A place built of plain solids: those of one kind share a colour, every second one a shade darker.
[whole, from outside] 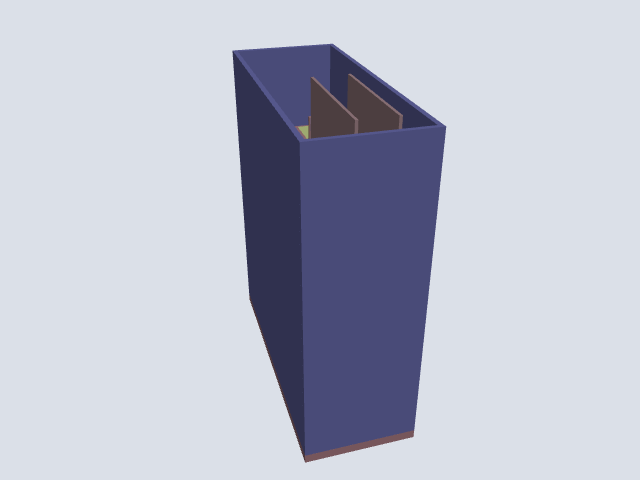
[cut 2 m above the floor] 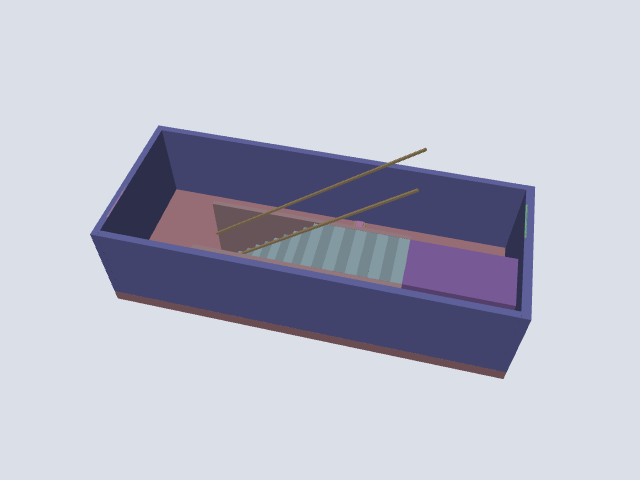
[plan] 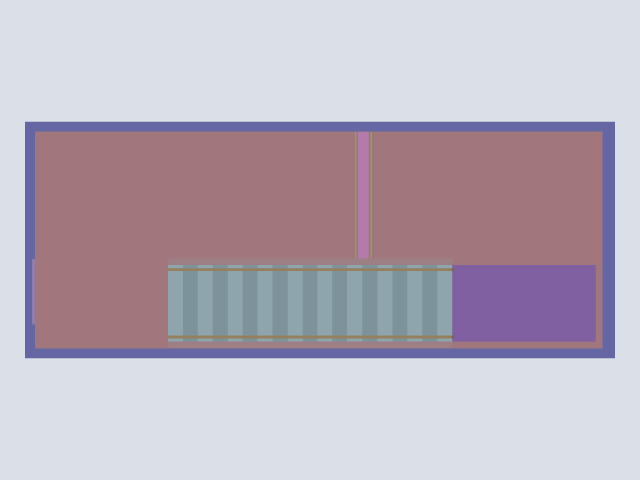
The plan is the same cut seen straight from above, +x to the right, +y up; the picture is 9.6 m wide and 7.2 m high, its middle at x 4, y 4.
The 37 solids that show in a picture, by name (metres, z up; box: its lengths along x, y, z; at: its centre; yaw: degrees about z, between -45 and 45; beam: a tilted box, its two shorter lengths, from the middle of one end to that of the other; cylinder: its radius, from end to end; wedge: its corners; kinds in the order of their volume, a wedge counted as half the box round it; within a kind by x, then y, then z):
{
 "wall_1": {"box": [0.15, 3.55, 9.95], "at": [-0.35, 4.0, 4.98]},
 "wall_2": {"box": [8.51, 0.15, 9.95], "at": [3.98, 2.3, 4.98]},
 "wall_3": {"box": [8.51, 0.15, 9.95], "at": [3.98, 5.7, 4.98]},
 "wall_4": {"box": [0.19, 3.55, 9.95], "at": [8.33, 4.0, 4.98]},
 "floor_slab_1": {"box": [8.85, 3.55, 0.3], "at": [4.0, 4.0, -0.15]},
 "tread_slab_1": {"box": [0.23, 1.15, 0.18], "at": [1.83, 3.05, 0.09]},
 "tread_slab_2": {"box": [0.23, 1.15, 0.36], "at": [2.06, 3.05, 0.18]},
 "tread_slab_3": {"box": [0.23, 1.15, 0.54], "at": [2.28, 3.05, 0.27]},
 "tread_slab_4": {"box": [0.23, 1.15, 0.71], "at": [2.51, 3.05, 0.36]},
 "tread_slab_5": {"box": [0.23, 1.15, 0.89], "at": [2.73, 3.05, 0.45]},
 "tread_slab_6": {"box": [0.23, 1.15, 1.07], "at": [2.95, 3.05, 0.54]},
 "tread_slab_7": {"box": [0.23, 1.15, 1.25], "at": [3.18, 3.05, 0.63]},
 "tread_slab_8": {"box": [0.23, 1.15, 1.43], "at": [3.4, 3.05, 0.72]},
 "tread_slab_9": {"box": [0.23, 1.15, 1.61], "at": [3.63, 3.05, 0.81]},
 "tread_slab_10": {"box": [0.23, 1.15, 1.79], "at": [3.85, 3.05, 0.9]},
 "tread_slab_11": {"box": [0.23, 1.15, 1.97], "at": [4.07, 3.05, 0.99]},
 "tread_slab_12": {"box": [0.23, 1.15, 2.15], "at": [4.3, 3.05, 1.07]},
 "tread_slab_13": {"box": [0.23, 1.15, 2.32], "at": [4.52, 3.05, 1.16]},
 "tread_slab_14": {"box": [0.23, 1.15, 2.5], "at": [4.75, 3.05, 1.25]},
 "tread_slab_15": {"box": [0.23, 1.15, 2.68], "at": [4.97, 3.05, 1.34]},
 "tread_slab_16": {"box": [0.23, 1.15, 2.86], "at": [5.2, 3.05, 1.43]},
 "tread_slab_17": {"box": [0.23, 1.15, 3.04], "at": [5.42, 3.05, 1.52]},
 "tread_slab_18": {"box": [0.23, 1.15, 3.21], "at": [5.65, 3.05, 1.61]},
 "tread_slab_19": {"box": [0.23, 1.15, 3.39], "at": [5.87, 3.05, 1.7]},
 "landing_slab_1": {"box": [2.16, 1.15, 3.57], "at": [7.06, 3.05, 1.79]},
 "wall_wall_1": {"box": [4.26, 0.1, 9.54], "at": [3.86, 2.42, 4.77]},
 "wall_wall_2": {"box": [4.26, 0.1, 9.54], "at": [3.86, 3.68, 4.77]},
 "landing_top_slab_1": {"box": [2.16, 1.15, 0.3], "at": [7.06, 3.05, 6.99]},
 "corr_cablecover_1": {"box": [0.32, 1.9, 0.09], "at": [4.65, 4.68, -0.04]},
 "corr_cablecover_2": {"box": [0.27, 1.9, 0.09], "at": [4.65, 4.68, -0.03]},
 "corr_cablecover_3": {"box": [0.22, 1.9, 0.09], "at": [4.65, 4.68, -0.02]},
 "door_front_leaf_1": {"box": [0.045, 0.98, 2.06], "at": [-0.3, 3.23, 1.03]},
 "door_end_leaf_1": {"box": [0.045, 0.95, 2.04], "at": [8.26, 4.7, 1.02]},
 "corr_cablecover_top_1": {"box": [0.17, 1.9, 0.09], "at": [4.65, 4.68, -0.01]},
 "handrail_rail_1": {"beam": [0.045, 0.045], "from": [1.72, 2.54, 1.11], "to": [5.99, 2.54, 4.5]},
 "handrail_rail_2": {"beam": [0.045, 0.045], "from": [1.72, 3.56, 1.11], "to": [5.99, 3.56, 4.5]},
 "guard_panel_1": {"box": [0.1, 0.15, 1.07], "at": [6.08, 3.7, 7.67]}
}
